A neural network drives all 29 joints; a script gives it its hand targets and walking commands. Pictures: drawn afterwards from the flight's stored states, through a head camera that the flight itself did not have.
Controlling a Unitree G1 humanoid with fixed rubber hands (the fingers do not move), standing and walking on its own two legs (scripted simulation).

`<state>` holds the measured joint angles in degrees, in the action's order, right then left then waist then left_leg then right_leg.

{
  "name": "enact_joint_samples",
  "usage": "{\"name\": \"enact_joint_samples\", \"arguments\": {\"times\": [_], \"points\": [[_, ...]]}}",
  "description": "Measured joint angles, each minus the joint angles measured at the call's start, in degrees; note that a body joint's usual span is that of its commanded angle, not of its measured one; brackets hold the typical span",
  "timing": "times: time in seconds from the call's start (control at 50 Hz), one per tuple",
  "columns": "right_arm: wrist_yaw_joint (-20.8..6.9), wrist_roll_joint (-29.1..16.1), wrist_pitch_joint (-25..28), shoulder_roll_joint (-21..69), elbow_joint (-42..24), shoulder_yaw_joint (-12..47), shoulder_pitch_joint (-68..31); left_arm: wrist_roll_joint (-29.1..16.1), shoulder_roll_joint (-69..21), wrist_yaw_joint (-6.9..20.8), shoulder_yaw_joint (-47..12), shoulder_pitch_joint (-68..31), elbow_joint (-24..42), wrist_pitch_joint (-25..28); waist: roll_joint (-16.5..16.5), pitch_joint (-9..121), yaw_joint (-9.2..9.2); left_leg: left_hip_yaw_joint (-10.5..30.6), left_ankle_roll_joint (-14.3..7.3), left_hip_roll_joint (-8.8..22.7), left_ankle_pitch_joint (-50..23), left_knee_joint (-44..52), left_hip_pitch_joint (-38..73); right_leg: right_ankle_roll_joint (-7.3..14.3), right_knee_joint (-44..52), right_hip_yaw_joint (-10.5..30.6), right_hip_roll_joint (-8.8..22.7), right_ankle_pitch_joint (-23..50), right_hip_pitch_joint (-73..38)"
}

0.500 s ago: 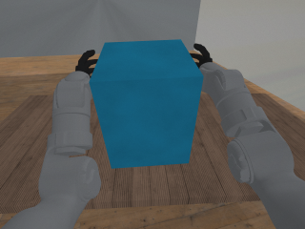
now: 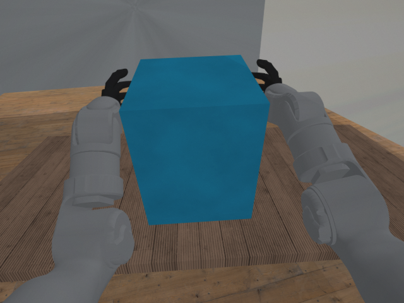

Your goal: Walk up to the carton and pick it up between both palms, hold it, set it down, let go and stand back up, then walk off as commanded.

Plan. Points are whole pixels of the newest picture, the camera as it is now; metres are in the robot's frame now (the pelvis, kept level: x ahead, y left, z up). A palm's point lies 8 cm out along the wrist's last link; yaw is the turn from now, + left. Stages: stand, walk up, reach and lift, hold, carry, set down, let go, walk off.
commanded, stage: hold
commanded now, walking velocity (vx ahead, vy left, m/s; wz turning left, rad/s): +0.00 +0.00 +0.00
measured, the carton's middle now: (195, 138) +0.36 +0.00 +0.25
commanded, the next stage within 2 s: none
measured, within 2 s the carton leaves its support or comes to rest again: neither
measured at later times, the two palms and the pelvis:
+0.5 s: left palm (109, 107) +0.39 +0.16 +0.31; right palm (258, 94) +0.40 -0.13 +0.32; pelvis +0.02 +0.00 +0.00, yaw +0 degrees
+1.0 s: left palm (114, 111) +0.37 +0.15 +0.31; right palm (270, 96) +0.37 -0.14 +0.33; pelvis +0.00 +0.00 +0.00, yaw +0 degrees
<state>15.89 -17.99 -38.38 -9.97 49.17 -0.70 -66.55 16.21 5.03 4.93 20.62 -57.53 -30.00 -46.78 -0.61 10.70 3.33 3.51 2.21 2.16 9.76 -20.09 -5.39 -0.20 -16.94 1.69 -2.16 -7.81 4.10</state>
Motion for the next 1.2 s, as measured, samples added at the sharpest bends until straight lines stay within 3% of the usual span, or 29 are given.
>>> {"name": "enact_joint_samples", "arguments": {"times": [0.1, 0.3, 0.5, 0.76, 1.0, 1.2], "points": [[-0.87, 1.98, 0.15, 0.02, 2.27, -0.92, -0.9, 0.28, -0.25, 0.1, 0.0, -0.15, -2.92, 1.81, 0.03, -0.52, -0.01, 0.0, -0.17, 0.0, 0.06, 0.0, -0.01, 0.0, 0.0, 0.0, -0.01, -0.02, 0.0], [-0.75, 1.75, 1.64, 0.02, 2.33, -0.92, -0.91, -0.77, -0.3, -1.16, 0.01, -0.15, -2.93, 2.77, 1.23, -0.63, -0.01, 0.0, -0.1, 0.0, 0.98, 0.0, -0.02, 0.0, 0.0, 0.0, 0.0, -1.02, 0.0], [0.97, -4.09, 2.3, 0.03, 0.6, 0.02, -0.26, -0.98, 0.04, -1.92, 0.01, -0.1, 3.51, -2.33, 1.94, -0.53, -0.01, 0.0, 0.32, 0.0, 1.43, 0.0, -0.02, 0.0, 0.0, 0.0, 0.03, -1.38, -0.01], [1.44, -4.36, 0.1, 0.02, -1.67, 0.08, 0.74, 0.63, -0.12, -0.3, 0.01, 0.11, 4.99, -4.23, 1.09, -0.23, 0.0, 0.01, 0.35, 0.0, 0.21, 0.0, -0.02, 0.01, 0.0, 0.0, 0.01, -0.25, 0.0], [-0.91, 1.83, 0.3, 0.01, 2.33, -1.44, -0.95, 0.2, -0.25, -0.09, 0.0, -0.56, -2.77, 1.32, 1.06, -0.39, -0.01, 0.02, 0.01, 0.0, 0.2, 0.0, -0.03, 0.01, 0.0, 0.0, 0.0, -0.07, 0.0], [-0.98, 1.69, 2.14, 0.01, 2.44, -1.45, -0.97, -0.49, -0.32, -1.34, 0.01, -0.72, -2.78, 2.47, 0.87, -0.51, -0.01, 0.02, 0.03, 0.0, 1.2, 0.0, -0.06, 0.02, 0.0, 0.0, 0.0, -1.26, 0.0]]}}
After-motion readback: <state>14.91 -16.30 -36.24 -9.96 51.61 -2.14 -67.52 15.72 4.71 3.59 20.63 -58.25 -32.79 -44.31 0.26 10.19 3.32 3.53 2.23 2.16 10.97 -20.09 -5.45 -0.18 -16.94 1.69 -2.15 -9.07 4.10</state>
